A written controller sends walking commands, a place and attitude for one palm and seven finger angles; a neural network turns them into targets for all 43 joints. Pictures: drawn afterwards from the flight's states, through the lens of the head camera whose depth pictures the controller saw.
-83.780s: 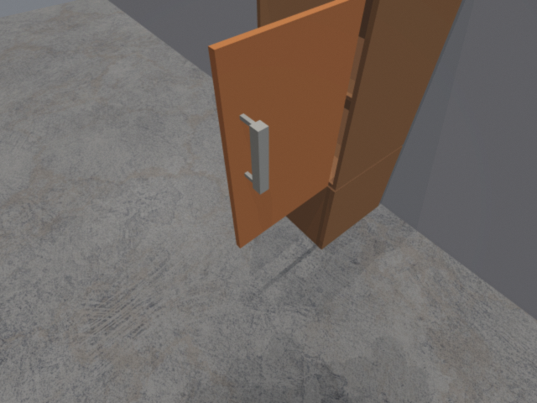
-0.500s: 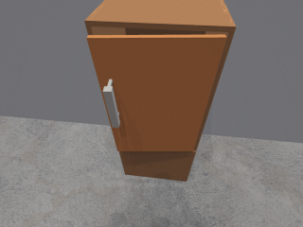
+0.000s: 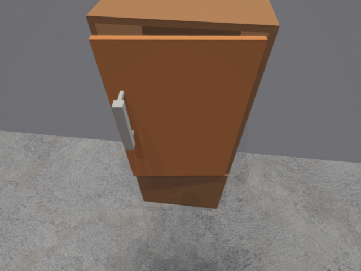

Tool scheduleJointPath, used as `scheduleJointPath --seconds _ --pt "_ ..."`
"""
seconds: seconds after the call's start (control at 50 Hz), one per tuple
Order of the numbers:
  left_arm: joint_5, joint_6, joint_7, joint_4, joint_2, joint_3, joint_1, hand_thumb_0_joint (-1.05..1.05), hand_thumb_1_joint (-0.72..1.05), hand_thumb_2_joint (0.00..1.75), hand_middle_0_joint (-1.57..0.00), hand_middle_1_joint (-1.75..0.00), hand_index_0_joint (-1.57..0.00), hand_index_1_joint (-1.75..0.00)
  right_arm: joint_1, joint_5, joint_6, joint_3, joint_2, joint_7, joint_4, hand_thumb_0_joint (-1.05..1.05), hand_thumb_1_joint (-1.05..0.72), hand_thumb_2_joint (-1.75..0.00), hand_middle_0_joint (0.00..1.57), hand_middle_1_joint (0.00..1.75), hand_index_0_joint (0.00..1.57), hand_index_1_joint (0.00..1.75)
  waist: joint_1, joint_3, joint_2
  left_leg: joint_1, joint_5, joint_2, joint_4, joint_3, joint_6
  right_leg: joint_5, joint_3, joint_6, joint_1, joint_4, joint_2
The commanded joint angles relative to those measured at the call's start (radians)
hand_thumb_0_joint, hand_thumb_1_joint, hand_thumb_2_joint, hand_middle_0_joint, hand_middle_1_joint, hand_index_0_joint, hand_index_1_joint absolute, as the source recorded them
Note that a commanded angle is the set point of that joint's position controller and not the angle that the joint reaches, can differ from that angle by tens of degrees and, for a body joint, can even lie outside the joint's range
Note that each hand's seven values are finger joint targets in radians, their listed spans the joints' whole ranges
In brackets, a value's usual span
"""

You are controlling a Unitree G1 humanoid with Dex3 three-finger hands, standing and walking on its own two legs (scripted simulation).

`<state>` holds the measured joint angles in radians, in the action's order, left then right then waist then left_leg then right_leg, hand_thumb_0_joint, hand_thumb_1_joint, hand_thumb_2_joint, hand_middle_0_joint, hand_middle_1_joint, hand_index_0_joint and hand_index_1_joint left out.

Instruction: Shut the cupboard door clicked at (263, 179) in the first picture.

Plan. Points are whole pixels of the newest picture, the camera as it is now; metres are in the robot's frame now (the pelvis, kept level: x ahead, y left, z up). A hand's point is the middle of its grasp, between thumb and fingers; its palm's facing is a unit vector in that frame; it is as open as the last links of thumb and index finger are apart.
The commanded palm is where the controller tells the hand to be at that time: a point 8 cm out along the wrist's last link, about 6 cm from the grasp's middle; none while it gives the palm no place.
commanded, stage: look again from close up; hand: left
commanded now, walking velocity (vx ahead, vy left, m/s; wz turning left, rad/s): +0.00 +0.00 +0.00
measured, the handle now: (126, 121) +0.49 +0.19 +0.02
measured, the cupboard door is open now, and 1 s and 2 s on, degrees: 7 7 7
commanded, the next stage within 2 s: raise the hand and make a fist in 0.36 s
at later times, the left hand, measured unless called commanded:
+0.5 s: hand out of the picture +0.08 +0.18 -0.16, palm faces +0.10 -0.97 -0.24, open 7.4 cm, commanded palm +0.11 +0.22 -0.07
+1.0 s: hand (100, 266) +0.14 +0.18 -0.04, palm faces +0.11 -0.99 -0.05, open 5.6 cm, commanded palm +0.13 +0.22 -0.04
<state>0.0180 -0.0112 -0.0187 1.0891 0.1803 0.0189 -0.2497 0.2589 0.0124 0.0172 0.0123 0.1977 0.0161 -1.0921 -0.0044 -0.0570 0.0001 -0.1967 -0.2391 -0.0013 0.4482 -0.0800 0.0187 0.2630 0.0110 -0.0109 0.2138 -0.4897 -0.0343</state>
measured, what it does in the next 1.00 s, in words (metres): lowers itself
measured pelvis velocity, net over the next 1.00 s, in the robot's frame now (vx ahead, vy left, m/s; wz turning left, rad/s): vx -0.05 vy -0.03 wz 0.06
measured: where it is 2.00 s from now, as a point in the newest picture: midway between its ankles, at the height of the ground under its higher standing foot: outside the picture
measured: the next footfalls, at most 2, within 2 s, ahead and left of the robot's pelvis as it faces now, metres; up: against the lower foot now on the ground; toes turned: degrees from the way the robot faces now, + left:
none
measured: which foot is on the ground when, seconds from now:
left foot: down 0.00-1.00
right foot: down 0.00-1.00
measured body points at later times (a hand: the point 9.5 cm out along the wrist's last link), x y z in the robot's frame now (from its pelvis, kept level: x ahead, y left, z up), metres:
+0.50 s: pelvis +0.02 -0.02 +0.00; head +0.04 -0.02 +0.45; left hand +0.07 +0.23 -0.14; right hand +0.07 -0.26 -0.15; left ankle +0.00 +0.11 -0.74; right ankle +0.00 -0.13 -0.74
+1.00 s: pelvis -0.05 -0.03 -0.11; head +0.01 -0.02 +0.34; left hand +0.13 +0.23 -0.04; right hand +0.19 -0.24 -0.16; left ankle +0.00 +0.11 -0.74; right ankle +0.00 -0.12 -0.74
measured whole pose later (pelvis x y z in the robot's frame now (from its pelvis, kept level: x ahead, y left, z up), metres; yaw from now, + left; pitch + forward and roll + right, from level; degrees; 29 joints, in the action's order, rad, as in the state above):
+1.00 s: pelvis -0.05 -0.03 -0.11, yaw +3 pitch +12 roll -2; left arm -0.28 -0.48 0.29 -0.01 0.22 -0.16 -0.42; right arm 0.18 -0.02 0.28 0.00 0.24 0.07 -0.51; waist -0.06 0.12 -0.01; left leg -0.95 -0.51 0.04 1.25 0.04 -0.02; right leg 0.54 0.12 0.05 0.90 -1.22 -0.02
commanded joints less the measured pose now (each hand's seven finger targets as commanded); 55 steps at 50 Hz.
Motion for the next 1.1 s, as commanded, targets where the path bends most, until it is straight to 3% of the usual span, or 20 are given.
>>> scheduleJointPath --seconds 0.0,0.42,0.44,0.46,0.48,0.5,0.52,0.54,0.56,0.58,0.6,0.64,0.68,0.7,0.72,0.78,0.82,0.92,0.98,1.08 --pt "-0.004 -0.015 -0.012 -0.034 0.135 -0.028 -0.025 0.0 0.9 0.9 -0.2 -0.3 -0.2 -0.3 0.017 -0.002 0.022 -0.021 0.095 0.007 0.029 0.0 -0.9 -0.9 0.2 0.3 0.2 0.3 0.001 0.02 0.002 0.001 0.113 0.106 -0.095 0.108 0.018 -0.119 -0.08 0.046 0.0 0.089 -0.069" --pt "-0.003 -0.023 -0.013 -0.04 0.166 -0.042 0.012 0.0 0.9 0.9 -0.2 -0.3 -0.2 -0.3 -0.036 0.001 0.022 -0.029 0.121 0.014 0.014 0.0 -0.9 -0.9 0.2 0.3 0.2 0.3 -0.002 0.05 0.006 0.062 0.241 0.113 -0.074 0.094 0.006 -0.306 -0.076 0.051 -0.043 0.087 -0.081" --pt "0.001 -0.031 -0.056 -0.003 0.118 -0.036 -0.1 0.0 0.9 0.9 -0.2 -0.3 -0.2 -0.3 -0.07 -0.011 0.018 -0.037 0.12 0.006 0.073 0.0 -0.9 -0.9 0.2 0.3 0.2 0.3 -0.018 0.03 0.013 -0.002 0.25 0.13 0.127 0.046 -0.02 -0.56 -0.117 0.019 -0.039 0.09 -0.137" --pt "-0.12 -0.322 -0.055 -1.578 0.781 -0.536 0.781 0.0 0.9 0.9 -0.2 -0.3 -0.2 -0.3 0.034 -0.014 0.204 -0.085 0.296 0.11 0.336 0.0 -0.9 -0.9 0.2 0.3 0.2 0.3 0.095 0.405 0.036 0.3 0.421 0.072 0.181 0.076 0.021 -0.563 -0.041 0.022 -0.056 -0.124 -0.046" --pt "-0.127 -0.232 -0.053 -1.169 0.184 -0.078 0.021 0.0 0.9 0.9 -0.22 -0.32 -0.22 -0.32 -0.065 -0.07 0.263 -0.043 0.179 0.122 0.345 0.0 -0.9 -0.9 0.2 0.3 0.2 0.3 0.031 0.547 -0.352 0.333 0.618 0.037 0.145 0.087 0.008 -0.362 0.046 0.024 0.042 -0.265 0.023" --pt "-0.206 -0.114 -0.051 -1.201 -0.058 -0.022 -0.208 0.0 0.9 0.9 -0.24 -0.34 -0.24 -0.34 -0.093 -0.052 0.306 -0.038 0.142 0.095 0.396 0.0 -0.9 -0.9 0.2 0.3 0.2 0.3 -0.006 0.448 -0.368 0.269 0.765 0.057 0.102 0.1 -0.022 -0.158 0.103 0.022 0.102 -0.238 0.029" --pt "-0.174 -0.138 -0.057 -1.148 0.0 -0.051 -0.065 0.0 0.9 0.9 -0.25 -0.36 -0.25 -0.36 -0.045 -0.051 0.336 -0.058 0.134 0.06 0.386 0.0 -0.9 -0.9 0.2 0.3 0.2 0.3 0.056 0.224 -0.15 0.093 0.614 0.061 0.118 0.123 -0.02 -0.131 0.084 0.016 0.196 -0.149 0.022" --pt "-0.186 -0.172 -0.039 -1.069 0.012 -0.115 -0.097 0.0 0.9 0.9 -0.27 -0.38 -0.27 -0.38 -0.041 -0.035 0.341 -0.09 0.157 0.049 0.413 0.0 -0.9 -0.9 0.2 0.3 0.2 0.3 0.041 0.089 -0.041 -0.072 0.391 0.031 0.158 0.116 -0.025 -0.181 0.091 0.017 0.233 -0.108 0.024" --pt "-0.194 -0.231 -0.008 -0.97 0.03 -0.152 -0.167 0.0 0.9 0.9 -0.29 -0.4 -0.29 -0.4 -0.06 -0.027 0.339 -0.1 0.165 0.04 0.43 0.0 -0.9 -0.9 0.2 0.3 0.2 0.3 0.045 0.017 0.124 -0.203 0.226 0.014 0.208 0.109 -0.021 -0.184 0.095 0.013 0.299 -0.133 0.019" --pt "-0.212 -0.311 0.04 -0.884 -0.009 -0.164 -0.247 0.0 0.9 0.9 -0.31 -0.42 -0.31 -0.42 -0.076 -0.016 0.339 -0.1 0.157 0.031 0.453 0.0 -0.9 -0.9 0.2 0.3 0.2 0.3 0.022 0.016 0.247 -0.308 0.143 -0.001 0.265 0.107 -0.02 -0.159 0.092 0.008 0.353 -0.186 0.02" --pt "-0.228 -0.395 0.1 -0.819 -0.015 -0.192 -0.329 0.0 0.9 0.9 -0.33 -0.44 -0.33 -0.44 -0.084 -0.018 0.342 -0.109 0.151 0.018 0.476 0.0 -0.9 -0.9 0.2 0.3 0.2 0.3 -0.017 0.049 0.235 -0.369 0.126 -0.016 0.318 0.093 -0.029 -0.181 0.068 0.016 0.36 -0.247 0.011" --pt "-0.269 -0.581 0.235 -0.826 -0.008 -0.215 -0.335 0.0 0.9 0.9 -0.36 -0.48 -0.36 -0.48 -0.104 -0.007 0.344 -0.115 0.146 -0.004 0.518 0.0 -0.9 -0.9 0.2 0.3 0.2 0.3 -0.05 0.17 0.252 -0.501 0.054 -0.031 0.444 0.078 -0.042 -0.158 0.027 0.017 0.417 -0.381 0.006" --pt "-0.294 -0.713 0.363 -0.858 0.101 -0.289 -0.268 0.0 0.9 0.9 -0.4 -0.52 -0.4 -0.52 -0.12 -0.012 0.344 -0.121 0.157 -0.012 0.576 0.0 -0.9 -0.9 0.2 0.3 0.2 0.3 -0.06 0.278 0.171 -0.618 -0.015 -0.037 0.552 0.066 -0.04 -0.075 -0.058 0.023 0.435 -0.454 -0.011" --pt "-0.301 -0.708 0.39 -0.87 0.167 -0.35 -0.276 0.0 0.9 0.9 -0.42 -0.54 -0.42 -0.54 -0.118 -0.02 0.334 -0.126 0.158 -0.012 0.602 0.0 -0.9 -0.9 0.2 0.3 0.2 0.3 -0.087 0.325 0.062 -0.631 -0.016 -0.037 0.576 0.052 -0.032 -0.049 -0.096 0.032 0.42 -0.467 -0.017" --pt "-0.325 -0.68 0.412 -0.954 0.163 -0.333 -0.252 0.0 0.9 0.9 -0.44 -0.56 -0.44 -0.56 -0.138 -0.027 0.325 -0.12 0.162 -0.01 0.656 0.0 -0.9 -0.9 0.2 0.3 0.2 0.3 -0.091 0.389 -0.003 -0.635 -0.039 -0.045 0.587 0.035 -0.024 0.03 -0.114 0.034 0.403 -0.461 -0.019" --pt "-0.374 -0.575 0.397 -1.145 0.171 -0.318 -0.117 0.0 0.9 0.9 -0.49 -0.62 -0.49 -0.62 -0.144 -0.048 0.305 -0.105 0.155 0.015 0.739 0.0 -0.9 -0.9 0.2 0.3 0.2 0.3 -0.057 0.384 -0.02 -0.667 -0.154 -0.036 0.612 0.039 -0.006 0.307 -0.161 0.019 0.459 -0.376 -0.016" --pt "-0.367 -0.568 0.351 -1.314 0.181 -0.289 0.005 0.0 0.9 0.9 -0.53 -0.66 -0.53 -0.66 -0.12 -0.044 0.304 -0.096 0.158 0.033 0.749 0.0 -0.9 -0.9 0.2 0.3 0.2 0.3 -0.01 0.384 -0.007 -0.654 -0.197 -0.013 0.624 0.069 0.008 0.406 -0.146 0.019 0.528 -0.369 0.003" --pt "-0.311 -0.559 0.301 -1.417 0.158 -0.188 0.063 0.0 0.9 0.9 -0.62 -0.76 -0.62 -0.76 -0.075 -0.036 0.319 -0.071 0.165 0.067 0.714 0.0 -0.9 -0.9 0.2 0.3 0.2 0.3 0.051 0.349 -0.036 -0.627 -0.231 0.008 0.629 0.107 0.018 0.388 -0.08 0.027 0.621 -0.407 0.033" --pt "-0.308 -0.473 0.311 -1.336 0.149 -0.178 -0.022 0.0 0.9 0.9 -0.68 -0.82 -0.68 -0.82 -0.073 -0.042 0.315 -0.061 0.166 0.073 0.709 0.0 -0.9 -0.9 0.2 0.3 0.2 0.3 0.034 0.333 -0.042 -0.644 -0.255 0.003 0.598 0.115 0.012 0.391 -0.056 0.026 0.602 -0.399 0.034" --pt "-0.318 -0.339 0.279 -1.314 0.19 -0.272 -0.114 0.0 0.9 0.9 -0.77 -0.92 -0.77 -0.92 -0.082 -0.05 0.282 -0.057 0.146 0.071 0.737 0.0 -0.9 -0.9 0.2 0.3 0.2 0.3 -0.024 0.356 0.006 -0.626 -0.21 -0.003 0.531 0.112 0.004 0.38 -0.043 0.023 0.489 -0.358 0.025"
